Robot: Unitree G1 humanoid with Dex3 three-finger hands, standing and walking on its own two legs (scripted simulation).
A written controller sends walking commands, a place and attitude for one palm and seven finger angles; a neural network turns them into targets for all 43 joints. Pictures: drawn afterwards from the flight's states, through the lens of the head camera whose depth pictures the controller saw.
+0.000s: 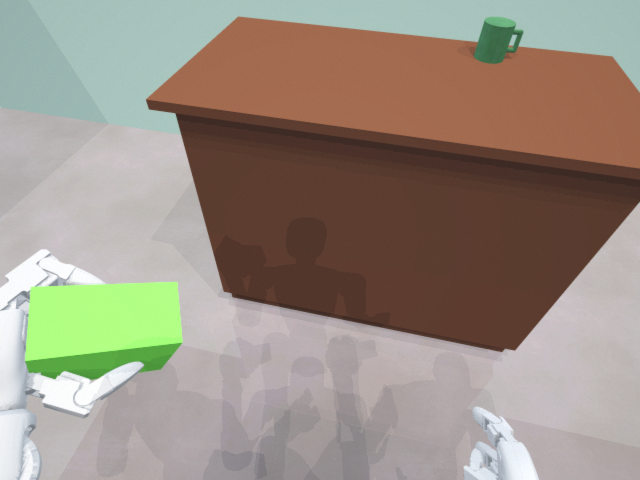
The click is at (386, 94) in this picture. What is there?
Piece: table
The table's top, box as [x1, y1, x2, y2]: [146, 17, 639, 179]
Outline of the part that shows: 146,99 149,109 639,179 639,92 612,56 518,46 517,50 514,53 506,52 504,59 500,63 489,64 478,61 473,57 473,53 477,42 247,17 237,17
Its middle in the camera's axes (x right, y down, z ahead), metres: +0.21 -0.39 +0.95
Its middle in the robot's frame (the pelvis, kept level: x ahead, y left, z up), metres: +0.99 -0.15 +0.06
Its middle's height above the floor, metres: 0.83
